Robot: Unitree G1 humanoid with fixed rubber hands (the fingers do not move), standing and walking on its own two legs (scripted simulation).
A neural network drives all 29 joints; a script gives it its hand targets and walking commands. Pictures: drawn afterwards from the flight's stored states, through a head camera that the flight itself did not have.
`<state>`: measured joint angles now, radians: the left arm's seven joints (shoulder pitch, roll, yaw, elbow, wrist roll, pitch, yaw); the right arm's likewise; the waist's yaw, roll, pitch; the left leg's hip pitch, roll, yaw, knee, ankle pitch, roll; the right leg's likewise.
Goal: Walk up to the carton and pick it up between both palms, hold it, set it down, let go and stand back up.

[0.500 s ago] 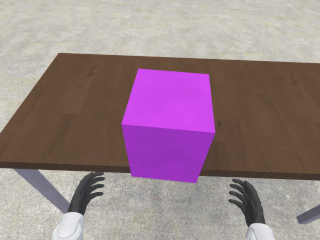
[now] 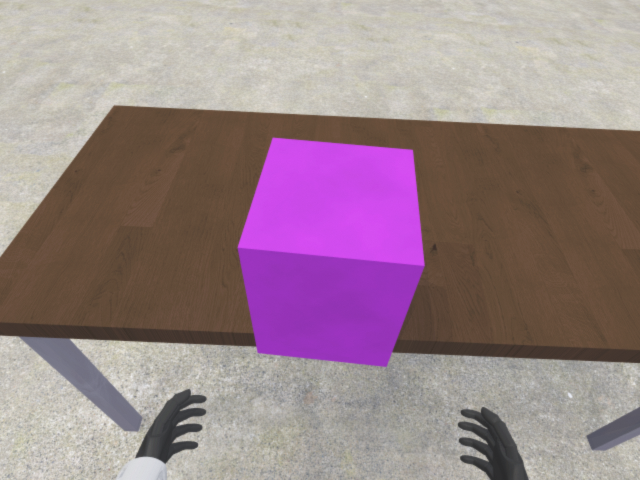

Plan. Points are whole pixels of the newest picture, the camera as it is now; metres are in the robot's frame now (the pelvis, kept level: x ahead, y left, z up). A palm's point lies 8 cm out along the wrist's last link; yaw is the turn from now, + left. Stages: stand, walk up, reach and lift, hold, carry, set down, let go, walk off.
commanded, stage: set down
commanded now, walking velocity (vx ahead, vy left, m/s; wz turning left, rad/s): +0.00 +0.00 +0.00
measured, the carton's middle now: (331, 256) +0.42 +0.02 +0.03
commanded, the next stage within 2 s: let go in 0.32 s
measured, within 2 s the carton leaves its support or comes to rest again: neither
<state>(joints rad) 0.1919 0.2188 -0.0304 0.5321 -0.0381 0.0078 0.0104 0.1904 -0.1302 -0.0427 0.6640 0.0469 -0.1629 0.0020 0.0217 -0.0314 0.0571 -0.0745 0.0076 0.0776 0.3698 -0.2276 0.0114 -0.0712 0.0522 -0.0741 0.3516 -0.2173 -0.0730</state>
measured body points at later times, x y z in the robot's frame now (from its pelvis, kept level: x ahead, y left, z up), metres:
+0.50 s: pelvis +0.00 -0.01 +0.00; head +0.02 +0.00 +0.45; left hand +0.17 +0.22 -0.10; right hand +0.15 -0.23 -0.10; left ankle -0.01 +0.11 -0.75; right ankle -0.01 -0.07 -0.75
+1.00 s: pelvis -0.01 +0.00 -0.01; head -0.01 +0.01 +0.44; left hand +0.13 +0.24 -0.11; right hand +0.10 -0.24 -0.13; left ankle -0.01 +0.11 -0.75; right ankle -0.01 -0.07 -0.75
